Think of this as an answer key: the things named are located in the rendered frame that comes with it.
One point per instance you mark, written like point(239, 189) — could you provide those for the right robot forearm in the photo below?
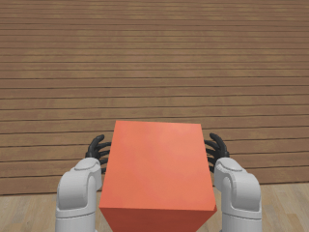
point(241, 199)

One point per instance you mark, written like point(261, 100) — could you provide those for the robot right hand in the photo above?
point(220, 150)

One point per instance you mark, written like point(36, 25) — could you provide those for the carton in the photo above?
point(157, 178)

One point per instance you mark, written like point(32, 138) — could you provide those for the robot left hand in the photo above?
point(93, 151)

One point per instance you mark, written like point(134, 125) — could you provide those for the left robot forearm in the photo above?
point(76, 199)

